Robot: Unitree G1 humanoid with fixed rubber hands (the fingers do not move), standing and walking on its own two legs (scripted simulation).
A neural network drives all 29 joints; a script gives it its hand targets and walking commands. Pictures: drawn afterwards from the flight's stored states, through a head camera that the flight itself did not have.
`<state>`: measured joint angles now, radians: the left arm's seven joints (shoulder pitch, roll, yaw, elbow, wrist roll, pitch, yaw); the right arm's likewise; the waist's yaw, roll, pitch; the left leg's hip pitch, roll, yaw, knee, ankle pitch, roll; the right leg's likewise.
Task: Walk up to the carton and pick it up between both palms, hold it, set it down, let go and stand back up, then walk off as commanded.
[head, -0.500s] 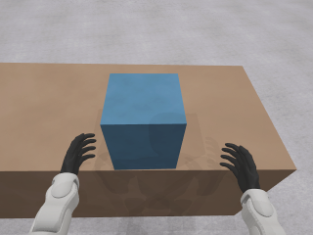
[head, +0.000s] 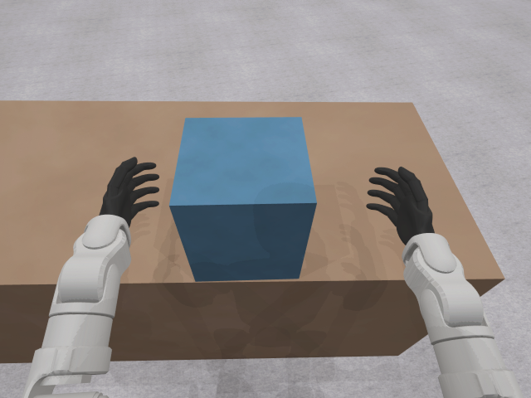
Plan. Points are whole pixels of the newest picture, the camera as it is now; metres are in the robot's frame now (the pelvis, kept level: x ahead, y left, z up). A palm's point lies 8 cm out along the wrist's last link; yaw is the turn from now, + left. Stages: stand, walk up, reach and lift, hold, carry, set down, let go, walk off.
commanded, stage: reach and lift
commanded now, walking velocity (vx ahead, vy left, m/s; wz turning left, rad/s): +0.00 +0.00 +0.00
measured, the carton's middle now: (245, 203) +0.45 +0.07 -0.01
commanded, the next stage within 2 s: none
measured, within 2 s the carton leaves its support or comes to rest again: neither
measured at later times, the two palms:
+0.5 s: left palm (118, 152) +0.39 +0.23 +0.16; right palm (417, 161) +0.41 -0.19 +0.16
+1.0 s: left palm (131, 145) +0.42 +0.23 +0.15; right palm (405, 150) +0.44 -0.18 +0.15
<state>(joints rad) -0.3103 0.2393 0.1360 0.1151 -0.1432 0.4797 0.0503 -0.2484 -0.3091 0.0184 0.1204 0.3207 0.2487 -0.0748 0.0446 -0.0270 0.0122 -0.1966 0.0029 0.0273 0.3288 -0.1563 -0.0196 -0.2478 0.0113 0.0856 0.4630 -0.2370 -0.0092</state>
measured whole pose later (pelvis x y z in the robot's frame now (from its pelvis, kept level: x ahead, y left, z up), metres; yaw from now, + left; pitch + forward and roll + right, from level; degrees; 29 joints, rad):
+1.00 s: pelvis +0.01 +0.00 +0.00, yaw +0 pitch +2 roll +1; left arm -0.91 0.29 0.13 0.96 -0.14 0.24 0.05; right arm -0.89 -0.35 0.08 0.95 0.37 0.20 -0.04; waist 0.06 -0.03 -0.03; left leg -0.22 0.02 0.03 0.37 -0.18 -0.02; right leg -0.25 0.03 0.09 0.45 -0.24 -0.01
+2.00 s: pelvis +0.01 +0.02 -0.01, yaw -1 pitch +16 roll -1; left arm -0.84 0.13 0.07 1.30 -0.14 -0.30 0.12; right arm -0.87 -0.19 0.06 1.25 0.26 -0.20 -0.03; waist 0.09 0.01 -0.19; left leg -0.56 0.05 0.03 0.52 -0.24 -0.02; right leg -0.52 0.05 0.08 0.45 -0.21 0.01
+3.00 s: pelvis +0.00 +0.01 -0.01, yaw -1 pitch +13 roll +0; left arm -0.81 0.03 0.45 1.20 0.17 -0.28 0.10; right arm -0.84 0.03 -0.56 1.15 -0.38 -0.24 -0.06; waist 0.06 0.00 -0.13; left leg -0.49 0.03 0.03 0.45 -0.19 -0.02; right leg -0.48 0.04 0.08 0.45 -0.20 0.00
